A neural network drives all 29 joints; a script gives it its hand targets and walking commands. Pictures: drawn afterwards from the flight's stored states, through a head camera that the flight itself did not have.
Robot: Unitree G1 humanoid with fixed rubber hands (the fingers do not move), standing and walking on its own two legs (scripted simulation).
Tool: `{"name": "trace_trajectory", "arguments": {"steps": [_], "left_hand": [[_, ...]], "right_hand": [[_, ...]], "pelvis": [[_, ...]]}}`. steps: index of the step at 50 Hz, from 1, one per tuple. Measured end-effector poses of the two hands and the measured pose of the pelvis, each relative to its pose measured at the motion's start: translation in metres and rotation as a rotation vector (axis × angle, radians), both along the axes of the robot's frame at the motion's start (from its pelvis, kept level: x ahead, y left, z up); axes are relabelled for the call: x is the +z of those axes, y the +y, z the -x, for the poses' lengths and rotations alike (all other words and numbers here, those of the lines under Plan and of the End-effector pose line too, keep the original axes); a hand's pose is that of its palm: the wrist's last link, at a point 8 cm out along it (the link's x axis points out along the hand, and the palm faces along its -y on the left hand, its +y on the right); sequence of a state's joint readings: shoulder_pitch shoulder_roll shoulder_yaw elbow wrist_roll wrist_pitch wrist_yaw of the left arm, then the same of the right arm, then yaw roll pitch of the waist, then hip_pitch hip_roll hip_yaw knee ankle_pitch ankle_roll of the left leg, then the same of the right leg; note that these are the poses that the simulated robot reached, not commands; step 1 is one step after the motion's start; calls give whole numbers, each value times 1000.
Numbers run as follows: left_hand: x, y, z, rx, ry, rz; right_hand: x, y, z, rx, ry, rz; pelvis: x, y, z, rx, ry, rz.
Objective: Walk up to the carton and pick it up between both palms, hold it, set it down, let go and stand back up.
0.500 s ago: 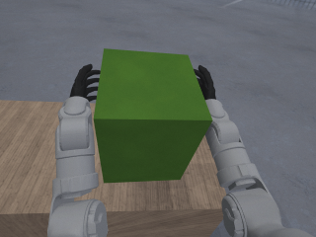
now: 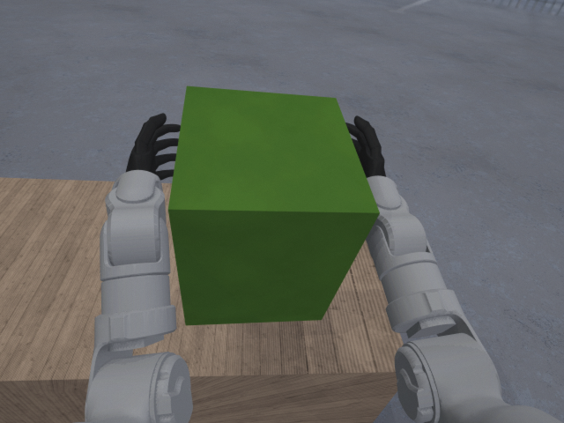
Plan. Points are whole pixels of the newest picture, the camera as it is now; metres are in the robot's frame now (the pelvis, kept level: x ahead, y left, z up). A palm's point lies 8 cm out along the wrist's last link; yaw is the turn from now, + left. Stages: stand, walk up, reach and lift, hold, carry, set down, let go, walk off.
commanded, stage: hold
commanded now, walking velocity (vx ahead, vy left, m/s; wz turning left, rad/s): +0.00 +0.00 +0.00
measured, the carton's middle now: (259, 213) +0.35 +0.01 +0.15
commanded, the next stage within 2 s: none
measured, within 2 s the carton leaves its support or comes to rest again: neither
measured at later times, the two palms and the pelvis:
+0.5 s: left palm (144, 175) +0.36 +0.16 +0.21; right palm (367, 175) +0.36 -0.14 +0.21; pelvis +0.00 +0.00 +0.00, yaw +0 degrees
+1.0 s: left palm (143, 174) +0.35 +0.16 +0.21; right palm (368, 174) +0.36 -0.14 +0.21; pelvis +0.00 +0.00 +0.00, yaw +0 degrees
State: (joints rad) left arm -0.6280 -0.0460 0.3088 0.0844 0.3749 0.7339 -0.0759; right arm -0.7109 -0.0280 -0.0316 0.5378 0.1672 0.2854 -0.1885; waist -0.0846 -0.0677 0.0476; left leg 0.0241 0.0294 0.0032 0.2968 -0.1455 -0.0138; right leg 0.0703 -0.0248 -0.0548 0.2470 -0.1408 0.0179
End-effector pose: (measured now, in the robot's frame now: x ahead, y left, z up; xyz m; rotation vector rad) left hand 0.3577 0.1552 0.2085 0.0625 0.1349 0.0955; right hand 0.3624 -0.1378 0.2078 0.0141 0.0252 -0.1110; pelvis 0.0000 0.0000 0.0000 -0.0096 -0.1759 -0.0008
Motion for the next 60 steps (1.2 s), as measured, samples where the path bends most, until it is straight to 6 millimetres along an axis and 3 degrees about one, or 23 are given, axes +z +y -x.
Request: {"name": "trace_trajectory", "arguments": {"steps": [60], "left_hand": [[2, 0, 4, 1, -8, 9]], "right_hand": [[5, 0, 3, 0, -14, 4]], "pelvis": [[0, -1, 2, 1, -9, 0]]}}
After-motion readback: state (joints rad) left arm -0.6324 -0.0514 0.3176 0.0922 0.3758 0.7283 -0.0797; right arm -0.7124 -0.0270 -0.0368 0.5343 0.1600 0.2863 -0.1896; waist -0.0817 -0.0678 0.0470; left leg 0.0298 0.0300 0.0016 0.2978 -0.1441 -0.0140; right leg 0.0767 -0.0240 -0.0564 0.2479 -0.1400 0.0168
